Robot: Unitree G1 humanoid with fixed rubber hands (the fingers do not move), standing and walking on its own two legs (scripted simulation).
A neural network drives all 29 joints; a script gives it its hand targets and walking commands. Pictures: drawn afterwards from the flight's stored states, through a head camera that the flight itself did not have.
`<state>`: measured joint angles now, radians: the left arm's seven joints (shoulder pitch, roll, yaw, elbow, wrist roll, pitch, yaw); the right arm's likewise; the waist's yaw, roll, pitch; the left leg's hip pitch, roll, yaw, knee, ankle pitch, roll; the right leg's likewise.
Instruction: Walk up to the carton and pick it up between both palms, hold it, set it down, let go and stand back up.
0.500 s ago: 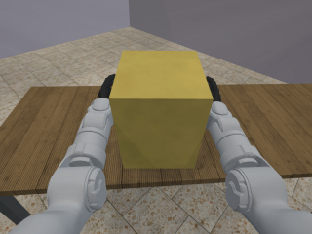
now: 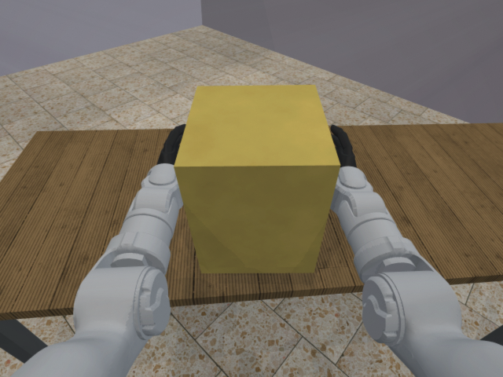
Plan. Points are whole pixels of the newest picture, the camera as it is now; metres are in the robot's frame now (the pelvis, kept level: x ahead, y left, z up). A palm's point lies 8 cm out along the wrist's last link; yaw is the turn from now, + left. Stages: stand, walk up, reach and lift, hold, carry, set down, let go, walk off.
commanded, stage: set down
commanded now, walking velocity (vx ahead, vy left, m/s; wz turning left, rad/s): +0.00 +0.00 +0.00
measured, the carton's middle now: (256, 181) +0.41 -0.02 +0.12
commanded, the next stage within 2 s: none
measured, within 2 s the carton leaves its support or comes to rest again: rests again in 1.20 s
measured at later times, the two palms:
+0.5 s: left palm (174, 173) +0.43 +0.12 +0.12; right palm (341, 179) +0.40 -0.16 +0.13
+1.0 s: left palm (178, 180) +0.43 +0.12 +0.11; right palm (342, 192) +0.39 -0.17 +0.11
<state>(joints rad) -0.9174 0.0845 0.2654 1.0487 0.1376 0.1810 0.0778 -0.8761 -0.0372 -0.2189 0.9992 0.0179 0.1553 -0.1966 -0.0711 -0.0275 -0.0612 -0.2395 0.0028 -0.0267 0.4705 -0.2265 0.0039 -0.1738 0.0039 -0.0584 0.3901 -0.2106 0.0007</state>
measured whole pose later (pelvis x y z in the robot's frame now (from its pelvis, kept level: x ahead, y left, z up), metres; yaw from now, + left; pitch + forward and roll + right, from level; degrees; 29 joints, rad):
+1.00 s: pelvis +0.01 +0.00 +0.00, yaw +0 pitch +3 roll -1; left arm -0.91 0.08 0.27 1.21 0.14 -0.02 0.04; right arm -0.75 0.02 -0.30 0.95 -0.10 0.03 -0.18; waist -0.07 -0.03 -0.08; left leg -0.30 0.00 -0.03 0.47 -0.23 0.00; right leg -0.23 0.00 -0.06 0.39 -0.21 0.00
